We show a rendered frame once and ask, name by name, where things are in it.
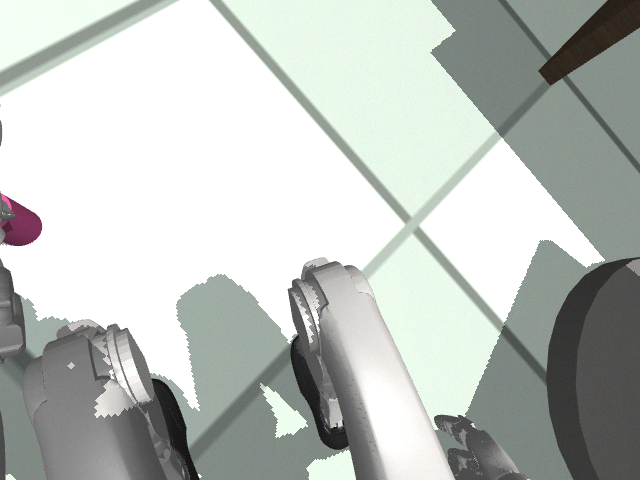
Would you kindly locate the left robot foot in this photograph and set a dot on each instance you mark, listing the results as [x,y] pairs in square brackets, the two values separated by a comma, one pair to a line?
[176,427]

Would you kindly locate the left robot arm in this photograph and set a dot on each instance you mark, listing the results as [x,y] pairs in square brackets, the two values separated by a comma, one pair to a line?
[12,330]

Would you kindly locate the can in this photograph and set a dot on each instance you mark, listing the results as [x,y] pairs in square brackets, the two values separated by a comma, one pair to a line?
[22,230]

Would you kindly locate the left robot hand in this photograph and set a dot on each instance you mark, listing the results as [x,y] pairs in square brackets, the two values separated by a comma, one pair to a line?
[7,213]

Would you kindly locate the right robot hand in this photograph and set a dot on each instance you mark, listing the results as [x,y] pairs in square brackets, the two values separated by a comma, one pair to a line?
[485,458]

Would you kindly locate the right robot foot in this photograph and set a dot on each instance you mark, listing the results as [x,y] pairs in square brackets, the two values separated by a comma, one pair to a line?
[334,438]

